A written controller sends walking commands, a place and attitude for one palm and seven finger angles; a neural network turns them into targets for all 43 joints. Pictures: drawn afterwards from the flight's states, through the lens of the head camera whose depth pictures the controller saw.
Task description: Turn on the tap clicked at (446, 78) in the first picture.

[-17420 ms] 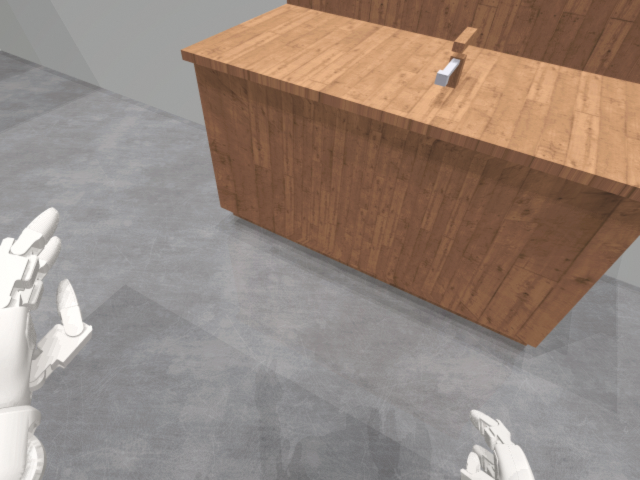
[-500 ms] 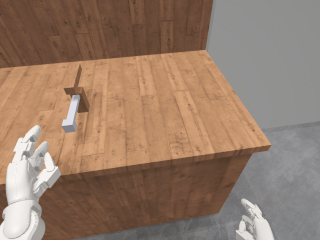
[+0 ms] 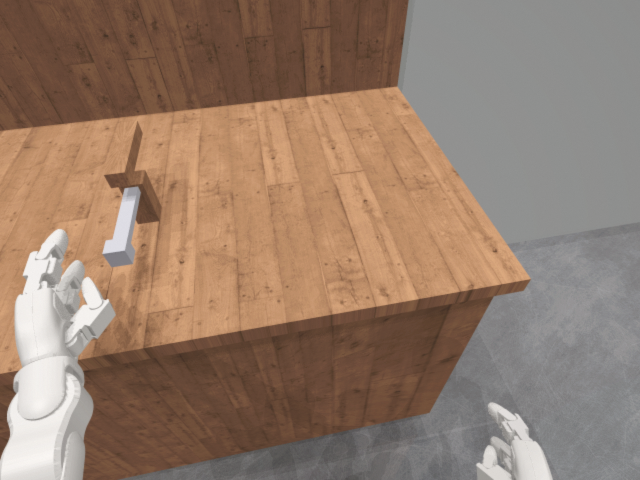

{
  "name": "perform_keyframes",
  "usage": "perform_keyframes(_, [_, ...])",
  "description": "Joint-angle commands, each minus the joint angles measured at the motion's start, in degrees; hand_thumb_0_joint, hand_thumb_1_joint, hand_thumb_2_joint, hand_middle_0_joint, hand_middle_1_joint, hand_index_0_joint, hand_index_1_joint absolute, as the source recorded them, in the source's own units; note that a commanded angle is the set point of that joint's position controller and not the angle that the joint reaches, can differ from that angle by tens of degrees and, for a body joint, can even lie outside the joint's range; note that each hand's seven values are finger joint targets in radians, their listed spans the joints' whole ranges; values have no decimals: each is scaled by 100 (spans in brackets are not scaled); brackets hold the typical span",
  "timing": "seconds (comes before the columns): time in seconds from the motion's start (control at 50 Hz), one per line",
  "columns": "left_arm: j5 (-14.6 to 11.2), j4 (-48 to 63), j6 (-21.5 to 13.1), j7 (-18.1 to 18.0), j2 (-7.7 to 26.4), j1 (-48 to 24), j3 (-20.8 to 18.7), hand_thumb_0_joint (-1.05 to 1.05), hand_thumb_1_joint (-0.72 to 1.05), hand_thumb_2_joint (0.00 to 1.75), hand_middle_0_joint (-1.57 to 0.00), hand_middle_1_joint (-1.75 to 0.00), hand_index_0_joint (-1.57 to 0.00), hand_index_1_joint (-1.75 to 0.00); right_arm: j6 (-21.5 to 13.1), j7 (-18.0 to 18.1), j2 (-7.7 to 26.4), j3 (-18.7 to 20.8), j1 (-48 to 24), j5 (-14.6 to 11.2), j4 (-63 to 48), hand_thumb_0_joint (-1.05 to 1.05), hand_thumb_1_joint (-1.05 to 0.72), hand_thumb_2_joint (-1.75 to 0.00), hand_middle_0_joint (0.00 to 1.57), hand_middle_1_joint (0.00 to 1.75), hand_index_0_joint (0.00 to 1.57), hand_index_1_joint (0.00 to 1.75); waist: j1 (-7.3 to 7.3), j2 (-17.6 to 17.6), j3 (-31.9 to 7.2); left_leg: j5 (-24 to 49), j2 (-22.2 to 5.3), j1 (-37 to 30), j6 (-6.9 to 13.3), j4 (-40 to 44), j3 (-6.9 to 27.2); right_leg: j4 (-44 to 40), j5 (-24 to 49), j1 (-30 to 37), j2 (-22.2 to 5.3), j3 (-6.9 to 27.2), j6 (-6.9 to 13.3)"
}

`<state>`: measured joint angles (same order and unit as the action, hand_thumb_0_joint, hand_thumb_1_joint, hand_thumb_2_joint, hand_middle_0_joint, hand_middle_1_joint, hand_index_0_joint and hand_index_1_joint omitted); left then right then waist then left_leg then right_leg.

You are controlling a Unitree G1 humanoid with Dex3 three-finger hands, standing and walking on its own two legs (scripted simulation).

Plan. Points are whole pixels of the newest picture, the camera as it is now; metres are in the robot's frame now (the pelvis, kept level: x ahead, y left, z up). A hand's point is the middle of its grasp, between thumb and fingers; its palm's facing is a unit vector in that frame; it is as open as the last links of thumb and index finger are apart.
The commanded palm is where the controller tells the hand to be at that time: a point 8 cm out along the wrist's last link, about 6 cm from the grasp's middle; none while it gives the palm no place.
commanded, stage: reach beside the lever's end, fingers flat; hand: left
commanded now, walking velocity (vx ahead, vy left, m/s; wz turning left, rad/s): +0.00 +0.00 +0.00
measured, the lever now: (119, 252) +0.36 +0.31 +0.09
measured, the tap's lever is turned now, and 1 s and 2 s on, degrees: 0 0 7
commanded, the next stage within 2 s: push the lever round in 0.98 s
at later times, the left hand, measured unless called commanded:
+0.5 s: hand (93, 284) +0.31 +0.32 +0.09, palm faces +0.51 -0.85 -0.10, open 7.8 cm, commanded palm +0.27 +0.35 +0.09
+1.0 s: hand (95, 283) +0.32 +0.32 +0.08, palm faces +0.51 -0.85 -0.10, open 7.8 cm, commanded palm +0.28 +0.36 +0.08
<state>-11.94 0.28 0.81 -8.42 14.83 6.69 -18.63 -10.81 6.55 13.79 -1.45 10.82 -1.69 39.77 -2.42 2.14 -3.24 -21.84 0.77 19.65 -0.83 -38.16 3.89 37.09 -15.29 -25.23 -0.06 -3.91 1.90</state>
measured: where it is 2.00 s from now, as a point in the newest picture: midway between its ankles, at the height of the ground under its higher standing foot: outside the picture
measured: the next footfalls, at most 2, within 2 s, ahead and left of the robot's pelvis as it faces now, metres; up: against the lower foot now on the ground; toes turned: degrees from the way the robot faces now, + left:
none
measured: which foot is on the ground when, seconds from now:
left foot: down 0.00-1.00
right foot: down 0.00-1.00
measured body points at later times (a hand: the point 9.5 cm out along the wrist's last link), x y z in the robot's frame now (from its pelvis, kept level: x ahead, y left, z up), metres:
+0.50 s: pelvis +0.00 +0.00 +0.00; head +0.03 -0.01 +0.45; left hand +0.27 +0.36 +0.10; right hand +0.15 -0.25 -0.10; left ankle -0.02 +0.13 -0.72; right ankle +0.04 -0.10 -0.72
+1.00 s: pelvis +0.00 +0.01 +0.00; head +0.03 +0.01 +0.45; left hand +0.28 +0.37 +0.09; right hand +0.13 -0.24 -0.11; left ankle -0.02 +0.13 -0.72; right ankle +0.04 -0.10 -0.72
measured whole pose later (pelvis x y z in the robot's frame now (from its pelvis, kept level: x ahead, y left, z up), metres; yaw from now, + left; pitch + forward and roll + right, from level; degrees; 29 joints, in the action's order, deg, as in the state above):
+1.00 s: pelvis +0.00 +0.01 +0.00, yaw -1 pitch +7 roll -1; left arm -11.2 -21.1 -9.5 -2.8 19.1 -4.4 -26.2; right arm -7.3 5.6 14.3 0.1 15.2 -1.5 40.2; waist -0.3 1.4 -4.7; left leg -22.9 0.8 24.4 0.1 -40.2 2.8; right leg 37.6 -15.1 -29.6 0.0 -2.8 0.9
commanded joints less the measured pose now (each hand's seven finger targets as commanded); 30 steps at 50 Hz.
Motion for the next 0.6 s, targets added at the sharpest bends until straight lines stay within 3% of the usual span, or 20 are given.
perform_keyframes(0.0, [63, 1158, -627, 12, 1277, -1210, -575, 0, 90, 90, -16, -19, -16, -19, -335, 32, 691, 273, -527, 16, -863, 0, -90, -90, 20, 30, 20, 30, 13, 40, -1070, 1386, 73, 315, 127, 564, -208, -467, 804, 1166, -88, 183, -67])
perform_keyframes(0.1, [-18, 591, -724, 182, 1480, -1666, -728, 0, 90, 90, -16, -18, -16, -18, -286, 75, 738, 281, -514, -20, -766, 0, -90, -90, 20, 30, 20, 30, 88, -76, -887, 1110, 81, 537, 190, 529, -241, -536, 605, 1082, -105, 258, -99])
perform_keyframes(0.2, [-29, 158, -784, 309, 1849, -1948, -1030, 0, 90, 90, -16, -17, -16, -17, -226, 97, 765, 304, -425, -28, -718, 0, -90, -90, 20, 30, 20, 30, 53, 74, -1124, 1241, 85, 562, 187, 511, -237, -476, 794, 1224, -110, 291, -83])
perform_keyframes(0.24, [-45, 51, -824, 380, 1857, -1994, -1031, 0, 90, 90, -16, -16, -16, -16, -210, 92, 776, 318, -369, -23, -718, 0, -90, -90, 20, 30, 20, 30, 62, 121, -1203, 1367, 89, 576, 191, 478, -244, -437, 974, 1277, -108, 303, -82])
perform_keyframes(0.26, [-8, 54, -877, 390, 1933, -2076, -1112, 0, 90, 90, -15, -16, -15, -16, -204, 94, 766, 321, -362, -36, -696, 0, -90, -90, 20, 30, 20, 30, 62, 305, -1238, 1449, 83, 495, 174, 476, -242, -405, 1044, 1258, -99, 275, -65])
perform_keyframes(0.28, [-36, -56, -900, 439, 1811, -2062, -1009, 0, 90, 90, -15, -16, -15, -16, -207, 81, 773, 332, -284, -25, -701, 0, -90, -90, 20, 30, 20, 30, 81, 163, -1274, 1499, 74, 497, 174, 475, -235, -385, 1124, 1256, -95, 257, -74])
perform_keyframes(0.34, [-92, -346, -970, 550, 1967, -2111, -1156, 0, 90, 90, -15, -15, -15, -15, -178, 75, 826, 366, -186, -31, -679, 0, -90, -90, 20, 30, 20, 30, 87, -41, -1344, 1530, 69, 602, 182, 436, -232, -355, 1209, 1283, -75, 267, -86])
perform_keyframes(0.36, [-68, -418, -993, 562, 1978, -2114, -1178, 0, 90, 90, -15, -15, -15, -15, -168, 76, 814, 355, -206, -49, -673, 0, -90, -90, 20, 30, 20, 30, 80, 145, -1224, 1518, 64, 596, 180, 442, -228, -364, 1172, 1209, -78, 261, -76])
perform_keyframes(0.38, [-86, -468, -1015, 593, 1906, -2282, -1084, 0, 90, 90, -15, -15, -15, -15, -162, 72, 828, 357, -145, -43, -668, 0, -90, -90, 20, 30, 20, 30, 151, 41, -1219, 1476, 66, 607, 177, 442, -212, -354, 1133, 1131, -78, 247, -85])
perform_keyframes(0.44, [-91, -774, -1048, 659, 2048, -2574, -1139, 0, 90, 90, -15, -15, -15, -15, -124, 82, 874, 361, -113, -46, -650, 0, -90, -90, 20, 30, 20, 30, 190, -86, -1126, 1272, 66, 741, 197, 440, -197, -381, 931, 1030, -71, 265, -93])
perform_keyframes(0.46, [-25, -770, -1096, 639, 2152, -2634, -1233, 0, 90, 90, -15, -15, -15, -15, -110, 86, 857, 369, -112, -63, -636, 0, -90, -90, 20, 30, 20, 30, 151, 114, -1135, 1320, 64, 685, 186, 450, -191, -360, 912, 1012, -62, 246, -68])
perform_keyframes(0.52, [14, -787, -1222, 649, 2124, -2923, -1115, 0, 90, 90, -15, -15, -15, -15, -93, 65, 876, 382, -20, -19, -642, 0, -90, -90, 20, 30, 20, 30, 201, 255, -1375, 1351, 75, 617, 174, 414, -185, -304, 932, 968, -52, 254, -64])
perform_keyframes(0.56, [86, -856, -1320, 589, 2326, -3013, -1271, 0, 90, 90, -15, -15, -15, -15, -60, 72, 880, 374, -3, -9, -607, 0, -90, -90, 20, 30, 20, 30, 205, 321, -1328, 1355, 56, 620, 163, 408, -145, -267, 884, 897, -33, 223, -50])
perform_keyframes(0.58, [80, -889, -1363, 605, 2137, -3096, -1103, 0, 90, 90, -15, -15, -15, -15, -59, 52, 865, 384, 48, 5, -609, 0, -90, -90, 20, 30, 20, 30, 239, 237, -1448, 1360, 61, 600, 159, 404, -146, -250, 908, 920, -29, 226, -59])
